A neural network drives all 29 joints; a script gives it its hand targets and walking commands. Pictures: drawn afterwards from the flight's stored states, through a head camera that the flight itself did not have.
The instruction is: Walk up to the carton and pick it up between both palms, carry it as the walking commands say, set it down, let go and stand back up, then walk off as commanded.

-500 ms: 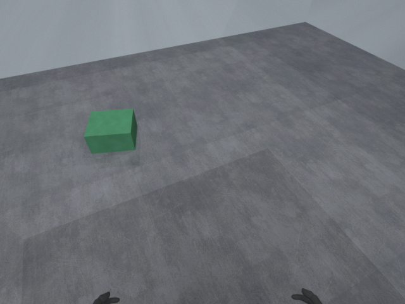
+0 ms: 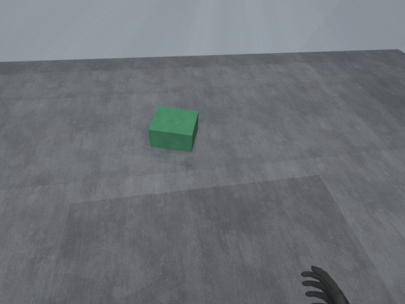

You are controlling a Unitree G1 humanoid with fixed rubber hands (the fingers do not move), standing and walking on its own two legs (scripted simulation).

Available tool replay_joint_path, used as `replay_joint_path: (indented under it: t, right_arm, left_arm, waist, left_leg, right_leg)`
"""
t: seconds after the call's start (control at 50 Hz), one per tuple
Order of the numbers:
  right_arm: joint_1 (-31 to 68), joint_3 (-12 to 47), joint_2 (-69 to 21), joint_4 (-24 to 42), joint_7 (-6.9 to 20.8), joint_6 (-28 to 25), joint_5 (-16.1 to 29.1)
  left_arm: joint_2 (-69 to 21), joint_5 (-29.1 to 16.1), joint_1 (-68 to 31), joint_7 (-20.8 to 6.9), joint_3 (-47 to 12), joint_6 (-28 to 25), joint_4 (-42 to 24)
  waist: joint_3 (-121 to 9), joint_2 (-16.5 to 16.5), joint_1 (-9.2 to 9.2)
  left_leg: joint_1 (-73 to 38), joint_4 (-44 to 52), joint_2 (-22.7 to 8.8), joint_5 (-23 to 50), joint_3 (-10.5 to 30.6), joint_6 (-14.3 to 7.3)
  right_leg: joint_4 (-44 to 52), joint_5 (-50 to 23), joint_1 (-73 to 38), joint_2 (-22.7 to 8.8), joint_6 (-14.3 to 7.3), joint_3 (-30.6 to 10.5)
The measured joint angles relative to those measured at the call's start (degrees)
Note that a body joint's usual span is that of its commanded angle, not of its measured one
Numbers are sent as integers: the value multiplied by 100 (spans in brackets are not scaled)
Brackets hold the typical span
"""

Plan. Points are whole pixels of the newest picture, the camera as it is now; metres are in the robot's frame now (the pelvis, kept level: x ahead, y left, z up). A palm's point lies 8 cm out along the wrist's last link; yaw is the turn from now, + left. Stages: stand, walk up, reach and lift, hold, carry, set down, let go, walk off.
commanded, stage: walk up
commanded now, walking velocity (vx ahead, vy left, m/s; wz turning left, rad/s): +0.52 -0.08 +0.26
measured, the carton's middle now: (175, 128) +1.34 +0.27 -0.68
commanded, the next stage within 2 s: none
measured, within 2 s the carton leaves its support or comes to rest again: neither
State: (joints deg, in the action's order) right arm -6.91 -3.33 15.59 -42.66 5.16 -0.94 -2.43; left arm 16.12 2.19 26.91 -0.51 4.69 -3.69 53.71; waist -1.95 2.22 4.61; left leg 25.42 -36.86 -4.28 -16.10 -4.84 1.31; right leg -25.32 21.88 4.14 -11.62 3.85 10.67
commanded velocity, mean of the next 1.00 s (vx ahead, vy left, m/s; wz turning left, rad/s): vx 0.50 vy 0.03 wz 0.10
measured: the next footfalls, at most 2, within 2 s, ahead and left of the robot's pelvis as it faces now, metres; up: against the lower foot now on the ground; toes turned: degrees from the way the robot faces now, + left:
left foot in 0.02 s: +0.10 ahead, +0.14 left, +0.00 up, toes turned +6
right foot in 0.50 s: +0.42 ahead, -0.12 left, +0.00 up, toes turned -3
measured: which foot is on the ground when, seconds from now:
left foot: up 0.00-0.00, down 0.02-0.50, up 0.52-1.00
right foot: down 0.00-0.00, up 0.02-0.48, down 0.50-1.00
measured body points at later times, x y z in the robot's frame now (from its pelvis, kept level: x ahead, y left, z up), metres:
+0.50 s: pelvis +0.26 -0.01 -0.01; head +0.30 -0.01 +0.44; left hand +0.46 +0.22 -0.12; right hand +0.16 -0.25 -0.15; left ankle +0.06 +0.13 -0.72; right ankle +0.38 -0.11 -0.73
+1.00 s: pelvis +0.49 +0.05 +0.01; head +0.52 +0.04 +0.46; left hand +0.34 +0.25 -0.12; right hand +0.70 -0.14 -0.12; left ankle +0.60 +0.20 -0.71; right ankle +0.38 -0.11 -0.73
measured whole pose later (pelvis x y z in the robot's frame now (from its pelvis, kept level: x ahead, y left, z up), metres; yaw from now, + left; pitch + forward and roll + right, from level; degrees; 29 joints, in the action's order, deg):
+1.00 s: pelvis +0.49 +0.05 +0.01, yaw +5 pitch +0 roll +1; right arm -0.8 -2.2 10.9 -51.7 3.9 -1.5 -2.4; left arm 8.8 1.4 31.5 0.3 3.4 -4.2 60.7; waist 3.3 -0.5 6.4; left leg 27.0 -31.8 -4.8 -6.9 -6.6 1.6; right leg -17.6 19.8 -2.4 -6.8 4.2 6.9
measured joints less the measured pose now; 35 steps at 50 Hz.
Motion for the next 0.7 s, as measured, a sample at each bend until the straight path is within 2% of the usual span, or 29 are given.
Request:
replay_joint_path:
  t: [0.02,0.06,0.1,0.14,0.22,0.3,0.38,0.44,0.48,0.5,0.54,0.58,0.64,0.7]
  right_arm:
    - [2,9,11,18,-52,-74,-25]
    - [-112,58,-131,-81,-201,-194,-1]
    - [-459,119,-285,-295,-301,-231,34]
    - [-844,155,-406,-512,-344,-266,62]
    - [-1492,175,-522,-897,-375,-413,67]
    - [-1970,157,-556,-1180,-446,-463,73]
    - [-2193,146,-558,-1427,-516,-452,109]
    - [-2243,132,-519,-1594,-557,-426,129]
    - [-2268,122,-476,-1682,-564,-391,127]
    - [-2298,123,-469,-1711,-564,-366,138]
    - [-2071,81,-402,-1717,-567,-305,137]
    - [-1750,21,-335,-1651,-542,-309,100]
    - [-1242,-45,-225,-1501,-475,-263,39]
    - [-805,-77,-125,-1326,-373,-101,17]
  left_arm:
    - [-51,4,51,-17,-22,12,33]
    - [-79,39,-106,-79,-23,65,90]
    - [-112,21,-415,-128,-20,45,54]
    - [-148,-20,-756,-168,-19,8,-12]
    - [-228,-43,-1323,-239,-8,105,-122]
    - [-318,-61,-1864,-294,-26,192,-243]
    - [-419,-111,-2381,-323,-79,213,-423]
    - [-486,-123,-2660,-302,-125,170,-552]
    - [-505,-119,-2751,-251,-154,69,-594]
    - [-491,-91,-2749,-218,-164,-9,-599]
    - [-507,-64,-2617,-161,-169,-106,-493]
    - [-486,-40,-2257,-110,-134,-108,-256]
    - [-453,-47,-1583,-26,-101,-101,72]
    - [-463,-79,-869,9,-103,-123,322]
  waist:
    - [20,-70,-23]
    - [150,8,-116]
    - [212,69,-188]
    - [248,110,-318]
    - [281,84,-626]
    - [358,-3,-842]
    - [463,-79,-1013]
    - [488,-186,-1111]
    - [472,-268,-1106]
    - [439,-256,-1075]
    - [486,-386,-961]
    - [494,-436,-841]
    - [476,-470,-610]
    - [442,-480,-399]
  left_leg:
    - [-168,187,15,1,21,-41]
    - [-17,-307,92,-49,33,-144]
    - [-233,-216,137,-229,46,-212]
    - [-630,256,187,-144,76,-204]
    - [-1433,1185,229,16,156,-226]
    - [-2093,1805,211,13,240,-169]
    - [-2600,2107,181,-195,300,-62]
    - [-2897,2165,93,-475,362,68]
    - [-2907,1763,-4,-859,427,146]
    - [-2702,1130,-10,-1139,455,95]
    - [-1876,-952,24,-1303,646,-75]
    - [-1109,-2445,111,-883,651,-193]
    - [-193,-3198,38,-167,430,-193]
    - [470,-3077,-51,259,315,-105]
  right_leg:
    - [-591,299,204,-30,-151,-43]
    - [-2379,681,955,113,-329,-617]
    - [-3678,252,1678,352,-396,-861]
    - [-4091,-350,2214,439,-377,-805]
    - [-3791,-968,2887,526,-264,-667]
    - [-2768,-1453,3155,594,-223,-613]
    - [-1529,-1763,3089,656,-252,-548]
    - [-905,-1766,2865,746,-352,-453]
    - [-484,-1670,2513,835,-456,-331]
    - [-395,-1650,2343,812,-521,-301]
    - [-951,-1335,2429,834,-614,-223]
    - [-950,-1056,2167,850,-645,-207]
    - [-518,-1009,1613,857,-600,-223]
    - [-143,-949,1134,825,-573,-279]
